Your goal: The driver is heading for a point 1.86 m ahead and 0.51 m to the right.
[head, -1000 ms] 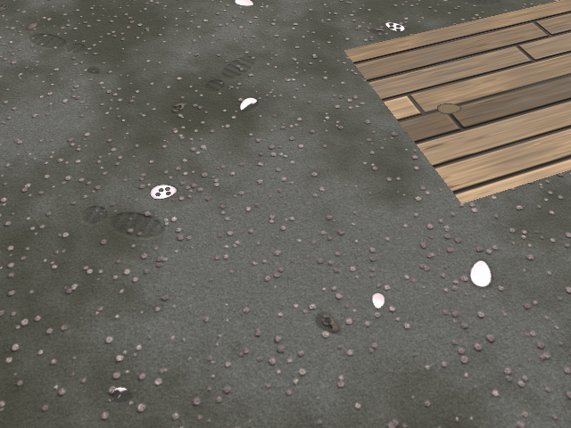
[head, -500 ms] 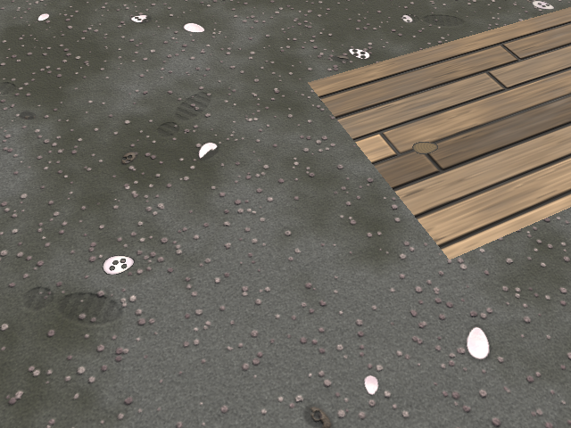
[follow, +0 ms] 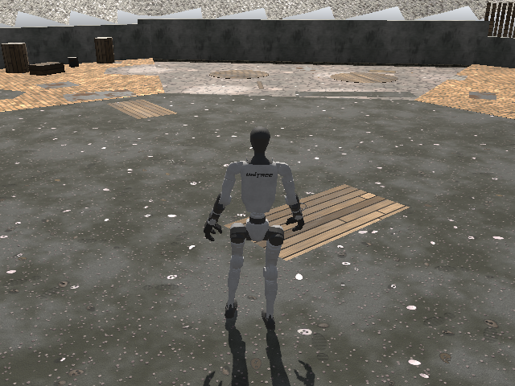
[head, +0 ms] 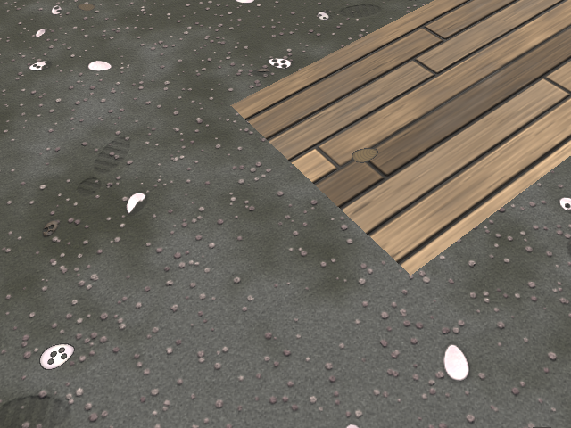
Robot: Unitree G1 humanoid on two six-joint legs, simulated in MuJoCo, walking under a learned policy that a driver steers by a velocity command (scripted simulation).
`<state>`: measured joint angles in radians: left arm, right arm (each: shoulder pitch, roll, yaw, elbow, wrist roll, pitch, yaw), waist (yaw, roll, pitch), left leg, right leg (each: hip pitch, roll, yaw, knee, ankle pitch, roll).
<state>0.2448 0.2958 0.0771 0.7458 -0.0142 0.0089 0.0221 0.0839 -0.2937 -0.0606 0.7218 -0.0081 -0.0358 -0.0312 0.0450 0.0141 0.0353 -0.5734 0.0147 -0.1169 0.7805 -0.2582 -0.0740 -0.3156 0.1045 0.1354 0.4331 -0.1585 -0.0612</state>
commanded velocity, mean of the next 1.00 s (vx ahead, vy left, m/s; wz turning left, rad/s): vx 0.03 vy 0.00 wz -0.48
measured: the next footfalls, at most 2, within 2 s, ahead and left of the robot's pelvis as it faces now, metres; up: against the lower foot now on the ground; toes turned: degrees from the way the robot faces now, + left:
left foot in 0.14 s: +0.15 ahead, +0.14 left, +0.00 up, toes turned -11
right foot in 0.56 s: +0.07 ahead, -0.11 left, +0.00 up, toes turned -23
